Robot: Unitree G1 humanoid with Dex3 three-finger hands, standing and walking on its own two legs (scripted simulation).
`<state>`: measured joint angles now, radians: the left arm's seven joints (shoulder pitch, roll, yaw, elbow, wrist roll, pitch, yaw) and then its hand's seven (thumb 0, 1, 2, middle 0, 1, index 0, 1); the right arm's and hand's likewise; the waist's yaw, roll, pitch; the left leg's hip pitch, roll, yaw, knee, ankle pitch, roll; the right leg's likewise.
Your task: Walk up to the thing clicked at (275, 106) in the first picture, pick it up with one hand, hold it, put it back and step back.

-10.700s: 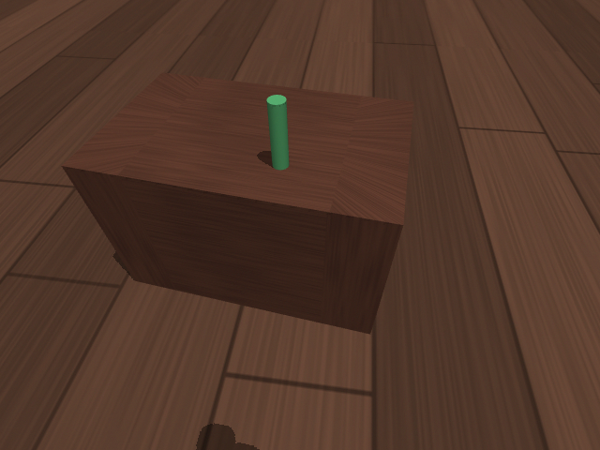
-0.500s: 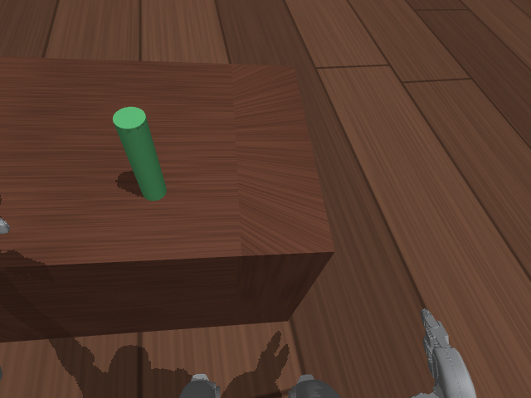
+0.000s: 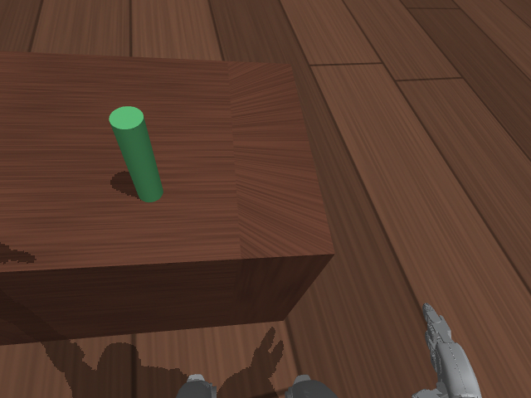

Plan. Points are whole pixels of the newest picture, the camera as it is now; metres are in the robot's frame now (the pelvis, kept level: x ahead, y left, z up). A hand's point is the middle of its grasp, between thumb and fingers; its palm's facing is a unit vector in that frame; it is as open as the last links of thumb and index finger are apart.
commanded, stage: go down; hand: left
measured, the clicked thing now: (140, 160) +0.52 +0.19 -0.01
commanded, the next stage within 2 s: none
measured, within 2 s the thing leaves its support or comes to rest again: neither
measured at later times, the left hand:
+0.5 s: hand out of the picture +0.43 +0.37 +0.10, palm faces +0.23 -0.97 +0.00, open 17.2 cm
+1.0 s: hand out of the picture +0.43 +0.38 +0.11, palm faces +0.23 -0.97 -0.01, open 17.2 cm
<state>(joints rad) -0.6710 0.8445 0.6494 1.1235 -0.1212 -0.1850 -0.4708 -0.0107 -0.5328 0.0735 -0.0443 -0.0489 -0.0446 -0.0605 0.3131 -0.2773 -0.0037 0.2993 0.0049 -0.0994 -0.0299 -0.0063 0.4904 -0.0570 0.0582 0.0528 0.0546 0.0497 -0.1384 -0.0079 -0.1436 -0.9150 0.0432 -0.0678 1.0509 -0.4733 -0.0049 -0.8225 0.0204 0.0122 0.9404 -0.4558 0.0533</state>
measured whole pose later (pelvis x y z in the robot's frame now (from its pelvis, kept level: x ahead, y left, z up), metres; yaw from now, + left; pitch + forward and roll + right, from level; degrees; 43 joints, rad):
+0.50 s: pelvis +0.00 +0.00 +0.00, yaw +0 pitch +20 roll -5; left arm -0.71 0.87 0.66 1.15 -0.13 -0.23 -0.48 -0.01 -0.48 0.07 -0.04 -0.05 -0.04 -0.06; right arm 0.34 -0.29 0.00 0.22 0.00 -0.09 -0.02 -0.01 0.50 -0.06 0.06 0.05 0.05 0.05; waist -0.17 -0.01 -0.15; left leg -0.94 0.05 -0.07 1.07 -0.48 0.00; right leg -0.84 0.02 0.01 0.95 -0.45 0.06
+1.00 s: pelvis -0.01 +0.00 -0.01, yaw +0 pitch +20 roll -5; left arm -0.75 0.91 0.66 1.17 -0.12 -0.25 -0.49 -0.01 -0.48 0.08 -0.04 -0.05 -0.04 -0.06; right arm 0.35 -0.29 0.02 0.20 0.00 -0.10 -0.03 -0.01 0.50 -0.05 0.06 0.05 0.05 0.05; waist -0.18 -0.02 -0.14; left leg -0.96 0.04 -0.08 1.08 -0.47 0.00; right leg -0.86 0.02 0.00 0.96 -0.45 0.06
